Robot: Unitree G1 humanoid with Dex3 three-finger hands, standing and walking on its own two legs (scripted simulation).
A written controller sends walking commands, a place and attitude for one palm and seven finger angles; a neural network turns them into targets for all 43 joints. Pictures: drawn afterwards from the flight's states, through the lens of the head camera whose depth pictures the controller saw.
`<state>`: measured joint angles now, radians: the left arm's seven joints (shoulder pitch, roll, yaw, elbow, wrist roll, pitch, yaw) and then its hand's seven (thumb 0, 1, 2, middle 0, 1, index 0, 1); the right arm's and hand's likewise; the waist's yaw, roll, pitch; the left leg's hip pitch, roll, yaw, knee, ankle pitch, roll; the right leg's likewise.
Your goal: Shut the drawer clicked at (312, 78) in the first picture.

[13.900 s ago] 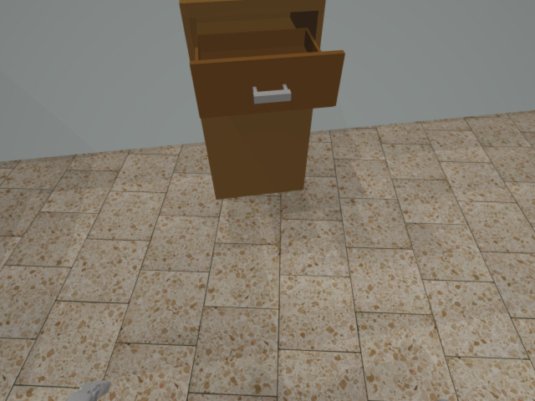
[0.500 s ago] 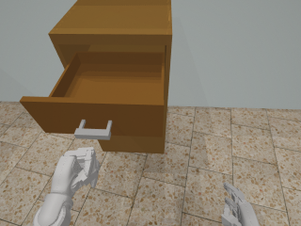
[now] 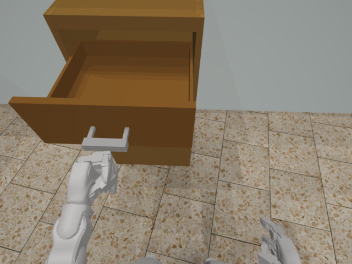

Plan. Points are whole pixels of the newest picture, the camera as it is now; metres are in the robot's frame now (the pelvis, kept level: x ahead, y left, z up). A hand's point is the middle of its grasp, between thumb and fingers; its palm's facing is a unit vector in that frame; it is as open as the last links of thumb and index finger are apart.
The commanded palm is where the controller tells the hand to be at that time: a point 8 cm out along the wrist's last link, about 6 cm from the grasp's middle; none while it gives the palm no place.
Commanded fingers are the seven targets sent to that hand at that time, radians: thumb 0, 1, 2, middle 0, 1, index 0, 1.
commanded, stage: bring the fist close to the handle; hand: left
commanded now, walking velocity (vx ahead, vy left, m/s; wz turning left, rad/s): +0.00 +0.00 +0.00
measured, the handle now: (107, 137) +0.39 +0.18 +0.05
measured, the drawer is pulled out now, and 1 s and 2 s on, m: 0.30 0.30 0.18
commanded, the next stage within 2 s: push the drawer shut in 0.44 s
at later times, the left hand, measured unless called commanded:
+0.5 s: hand (123, 180) +0.29 +0.13 +0.04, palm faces -0.03 -1.00 -0.03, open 3.3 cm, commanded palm +0.27 +0.19 +0.05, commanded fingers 0.00 0.90 0.90 -1.40 -1.60 -1.40 -1.60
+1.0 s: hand (122, 165) +0.33 +0.14 +0.03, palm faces -0.02 -1.00 -0.05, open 3.6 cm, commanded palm +0.32 +0.20 +0.05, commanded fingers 0.00 0.90 0.90 -1.40 -1.60 -1.40 -1.60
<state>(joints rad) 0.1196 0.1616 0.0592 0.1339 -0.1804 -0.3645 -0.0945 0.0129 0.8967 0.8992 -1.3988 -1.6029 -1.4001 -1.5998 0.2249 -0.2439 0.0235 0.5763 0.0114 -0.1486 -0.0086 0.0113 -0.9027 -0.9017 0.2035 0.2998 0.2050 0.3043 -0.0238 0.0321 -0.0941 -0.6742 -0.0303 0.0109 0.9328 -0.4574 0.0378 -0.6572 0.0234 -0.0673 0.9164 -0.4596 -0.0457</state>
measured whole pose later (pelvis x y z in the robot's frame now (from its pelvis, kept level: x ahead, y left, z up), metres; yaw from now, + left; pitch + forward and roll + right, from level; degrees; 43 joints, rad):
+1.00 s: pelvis -0.01 -0.01 -0.01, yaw +0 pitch +13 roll -1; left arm -0.11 0.20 0.09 0.40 -0.17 -0.40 -0.09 0.03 0.89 0.90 -1.40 -1.60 -1.54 -1.60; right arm 0.23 -0.25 0.02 0.61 0.02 -0.07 -0.02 0.01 -0.90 -0.90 0.20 0.30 0.20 0.30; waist -0.04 0.03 -0.09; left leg -0.73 -0.02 0.01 0.96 -0.46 0.03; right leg -0.71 0.04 -0.07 0.94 -0.46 -0.06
